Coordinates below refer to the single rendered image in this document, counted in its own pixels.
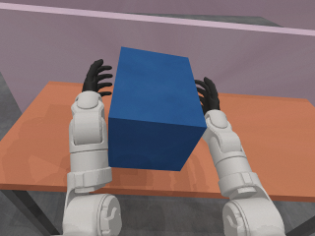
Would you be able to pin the right robot forearm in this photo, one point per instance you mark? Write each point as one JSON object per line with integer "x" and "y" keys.
{"x": 236, "y": 179}

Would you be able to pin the table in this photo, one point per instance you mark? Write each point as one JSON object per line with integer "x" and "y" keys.
{"x": 277, "y": 135}

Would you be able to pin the right robot upper arm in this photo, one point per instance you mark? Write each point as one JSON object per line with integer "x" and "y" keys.
{"x": 251, "y": 217}

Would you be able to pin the robot right hand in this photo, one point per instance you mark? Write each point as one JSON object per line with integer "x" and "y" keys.
{"x": 210, "y": 98}

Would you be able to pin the carton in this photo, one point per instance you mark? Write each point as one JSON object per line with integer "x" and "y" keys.
{"x": 155, "y": 118}

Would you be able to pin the left robot forearm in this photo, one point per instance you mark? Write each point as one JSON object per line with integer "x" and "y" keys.
{"x": 88, "y": 145}

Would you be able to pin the robot left hand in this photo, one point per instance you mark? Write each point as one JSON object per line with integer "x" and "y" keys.
{"x": 93, "y": 77}

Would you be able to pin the left robot upper arm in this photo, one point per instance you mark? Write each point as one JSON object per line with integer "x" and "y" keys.
{"x": 92, "y": 215}

